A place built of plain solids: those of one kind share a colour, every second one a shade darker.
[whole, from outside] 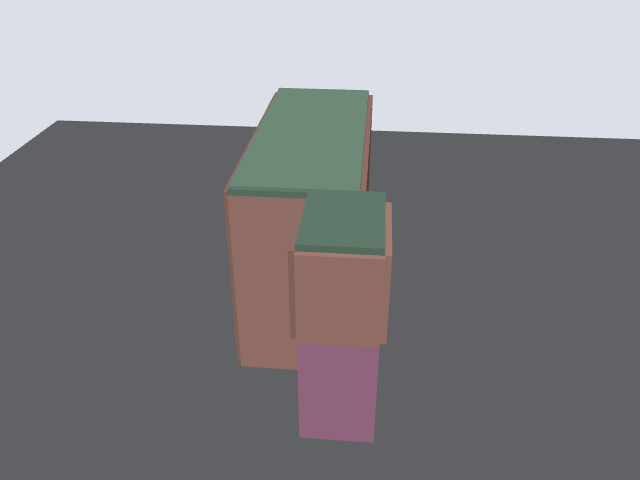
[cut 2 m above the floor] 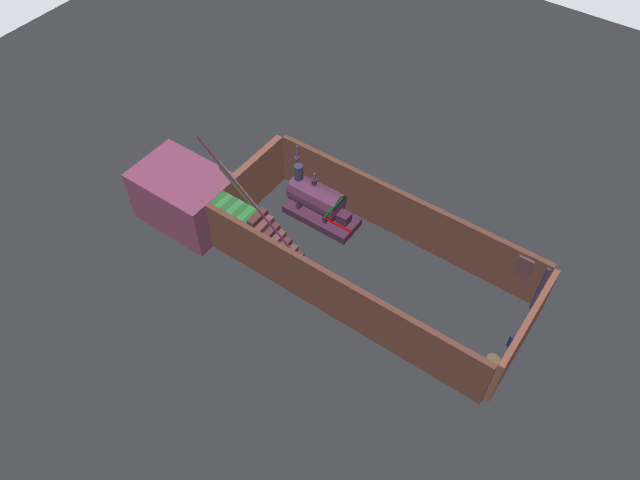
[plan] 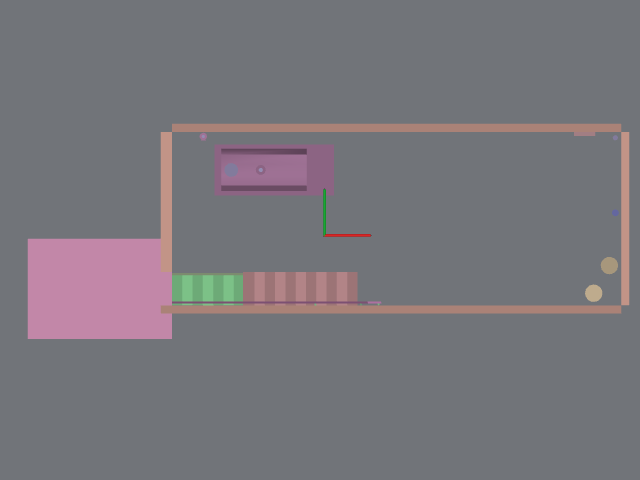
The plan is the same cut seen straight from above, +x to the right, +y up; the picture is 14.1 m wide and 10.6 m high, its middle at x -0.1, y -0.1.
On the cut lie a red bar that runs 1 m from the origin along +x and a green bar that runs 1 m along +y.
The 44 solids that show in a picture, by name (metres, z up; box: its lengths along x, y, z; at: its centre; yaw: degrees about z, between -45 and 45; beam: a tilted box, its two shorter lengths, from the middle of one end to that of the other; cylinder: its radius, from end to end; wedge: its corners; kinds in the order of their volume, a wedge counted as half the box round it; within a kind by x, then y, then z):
{
 "wall_1": {"box": [0.18, 2.21, 2.75], "at": [-6.64, -1.18, 5.1]},
 "wall_2": {"box": [2.93, 0.18, 2.75], "at": [-5.09, -2.38, 5.1]},
 "wall_3": {"box": [2.93, 0.18, 2.75], "at": [-5.09, 0.02, 5.1]},
 "wall_4": {"box": [0.25, 3.1, 6.53], "at": [-3.49, 0.74, 3.22]},
 "wall_5": {"box": [10.17, 0.18, 6.53], "at": [1.47, -1.63, 3.22]},
 "wall_6": {"box": [9.92, 0.18, 6.53], "at": [1.59, 2.38, 3.22]},
 "wall_7": {"box": [0.18, 3.83, 6.53], "at": [6.64, 0.37, 3.22]},
 "floor_1": {"box": [3.18, 2.21, 4.03], "at": [-4.96, -1.18, 1.71]},
 "roof_1": {"box": [2.93, 2.21, 0.2], "at": [-5.09, -1.18, 6.58]},
 "roof_2": {"box": [0.25, 4.57, 0.2], "at": [-3.49, 0.0, 6.58]},
 "roof_3": {"box": [9.92, 3.83, 0.2], "at": [1.59, 0.37, 6.58]},
 "under_1": {"box": [0.23, 0.67, 3.38], "at": [-3.25, -1.21, 1.64]},
 "under_2": {"box": [0.23, 0.67, 3.18], "at": [-3.03, -1.21, 1.54]},
 "under_3": {"box": [0.23, 0.67, 2.99], "at": [-2.8, -1.21, 1.44]},
 "under_4": {"box": [0.23, 0.67, 2.79], "at": [-2.57, -1.21, 1.35]},
 "under_5": {"box": [0.23, 0.67, 2.59], "at": [-2.35, -1.21, 1.25]},
 "under_6": {"box": [0.23, 0.67, 2.4], "at": [-2.12, -1.21, 1.15]},
 "under_7": {"box": [0.23, 0.67, 2.2], "at": [-1.89, -1.21, 1.05]},
 "plant_1": {"wedge": [[-2.28, 0.98, 0.83], [-2.28, 1.1, 0.61], [-2.28, 1.79, 0.61], [-2.28, 1.91, 0.83], [-0.39, 0.98, 0.83], [-0.39, 1.1, 0.61], [-0.39, 1.79, 0.61], [-0.39, 1.91, 0.83]]},
 "plant_2": {"wedge": [[-2.28, 0.98, 1.08], [-2.28, 1.1, 1.29], [-2.28, 1.79, 1.29], [-2.28, 1.91, 1.08], [-0.39, 0.98, 1.08], [-0.39, 1.1, 1.29], [-0.39, 1.79, 1.29], [-0.39, 1.91, 1.08]]},
 "plant_3": {"wedge": [[-2.28, 1.1, 1.29], [-2.28, 1.32, 1.42], [-2.28, 1.57, 1.42], [-2.28, 1.79, 1.29], [-0.39, 1.1, 1.29], [-0.39, 1.32, 1.42], [-0.39, 1.57, 1.42], [-0.39, 1.79, 1.29]]},
 "plant_4": {"cylinder": 0.11, "from": [-1.41, 1.45, 1.73], "to": [-1.41, 1.45, 1.75]},
 "plant_5": {"box": [1.89, 0.93, 0.25], "at": [-1.34, 1.45, 0.95]},
 "plant_6": {"box": [2.64, 1.13, 0.35], "at": [-1.11, 1.45, 0.12]},
 "plant_7": {"box": [0.42, 0.38, 0.36], "at": [-0.18, 1.45, 0.63]},
 "pipe_1": {"cylinder": 0.15, "from": [-2.06, 1.45, 1.29], "to": [-2.06, 1.45, 6.48]},
 "pipe_2": {"cylinder": 0.06, "from": [6.42, 2.16, 0.0], "to": [6.42, 2.16, 6.48]},
 "guard_rail_1": {"wedge": [[-3.37, -1.5, 4.61], [-3.37, -1.5, 4.66], [-3.37, -1.46, 4.61], [-3.37, -1.46, 4.66], [0.95, -1.5, 0.88], [0.95, -1.5, 0.93], [0.95, -1.46, 0.88], [0.95, -1.46, 0.93]]},
 "string_1": {"wedge": [[-3.37, -0.88, 2.96], [-3.37, -0.88, 3.3], [-3.37, -0.83, 2.96], [-3.37, -0.83, 3.3], [0.09, -0.88, -0.05], [0.09, -0.88, 0.29], [0.09, -0.83, -0.05], [0.09, -0.83, 0.29]]},
 "tread_1": {"wedge": [[-1.8, -1.54, 1.95], [-1.8, -1.54, 2.16], [-1.8, -0.81, 1.95], [-1.8, -0.81, 2.16], [-1.55, -1.54, 1.95], [-1.55, -1.54, 2.16], [-1.55, -0.81, 1.95], [-1.55, -0.81, 2.16]]},
 "tread_2": {"wedge": [[-1.58, -1.54, 1.75], [-1.58, -1.54, 1.96], [-1.57, -0.81, 1.75], [-1.57, -0.81, 1.96], [-1.32, -1.54, 1.75], [-1.32, -1.54, 1.96], [-1.32, -0.81, 1.75], [-1.32, -0.81, 1.96]]},
 "tread_3": {"wedge": [[-1.35, -1.54, 1.56], [-1.35, -1.54, 1.76], [-1.35, -0.81, 1.56], [-1.35, -0.81, 1.76], [-1.09, -1.54, 1.56], [-1.09, -1.54, 1.76], [-1.09, -0.81, 1.56], [-1.09, -0.81, 1.76]]},
 "tread_4": {"wedge": [[-1.12, -1.54, 1.36], [-1.12, -1.54, 1.57], [-1.12, -0.81, 1.36], [-1.12, -0.81, 1.57], [-0.86, -1.54, 1.36], [-0.86, -1.54, 1.57], [-0.86, -0.81, 1.36], [-0.86, -0.81, 1.57]]},
 "tread_5": {"wedge": [[-0.89, -1.54, 1.16], [-0.89, -1.54, 1.37], [-0.89, -0.81, 1.16], [-0.89, -0.81, 1.37], [-0.64, -1.54, 1.16], [-0.64, -1.54, 1.37], [-0.64, -0.81, 1.16], [-0.64, -0.81, 1.37]]},
 "tread_6": {"wedge": [[-0.67, -1.54, 0.97], [-0.67, -1.54, 1.17], [-0.67, -0.81, 0.97], [-0.67, -0.81, 1.17], [-0.41, -1.54, 0.97], [-0.41, -1.54, 1.18], [-0.41, -0.81, 0.97], [-0.41, -0.81, 1.18]]},
 "tread_7": {"wedge": [[-0.44, -1.54, 0.77], [-0.44, -1.54, 0.98], [-0.44, -0.81, 0.77], [-0.44, -0.81, 0.98], [-0.18, -1.54, 0.77], [-0.18, -1.54, 0.98], [-0.18, -0.81, 0.77], [-0.18, -0.81, 0.98]]},
 "tread_8": {"wedge": [[-0.21, -1.54, 0.58], [-0.21, -1.54, 0.78], [-0.21, -0.81, 0.58], [-0.21, -0.81, 0.78], [0.05, -1.54, 0.58], [0.05, -1.54, 0.78], [0.05, -0.81, 0.58], [0.05, -0.81, 0.78]]},
 "tread_9": {"wedge": [[0.02, -1.54, 0.38], [0.02, -1.54, 0.59], [0.02, -0.81, 0.38], [0.02, -0.81, 0.59], [0.27, -1.54, 0.38], [0.27, -1.54, 0.59], [0.27, -0.81, 0.38], [0.27, -0.81, 0.59]]},
 "tread_10": {"wedge": [[0.24, -1.54, 0.18], [0.24, -1.54, 0.39], [0.25, -0.81, 0.18], [0.25, -0.81, 0.39], [0.5, -1.54, 0.18], [0.5, -1.54, 0.39], [0.5, -0.81, 0.18], [0.5, -0.81, 0.39]]},
 "tread_11": {"wedge": [[0.47, -1.54, -0.05], [0.47, -1.54, 0.19], [0.47, -0.81, -0.05], [0.47, -0.81, 0.19], [0.73, -1.54, -0.05], [0.73, -1.54, 0.2], [0.73, -0.81, -0.05], [0.73, -0.81, 0.2]]},
 "bin_1": {"cylinder": 0.19, "from": [5.94, -1.27, 0.0], "to": [5.94, -1.27, 0.75]},
 "bin_2": {"cylinder": 0.19, "from": [6.29, -0.66, 0.0], "to": [6.29, -0.66, 0.75]},
 "cabinet_1": {"box": [0.48, 0.09, 0.85], "at": [5.74, 2.24, 1.46]},
 "extinguisher_1": {"cylinder": 0.07, "from": [6.42, 0.5, 0.0], "to": [6.42, 0.5, 0.52]}
}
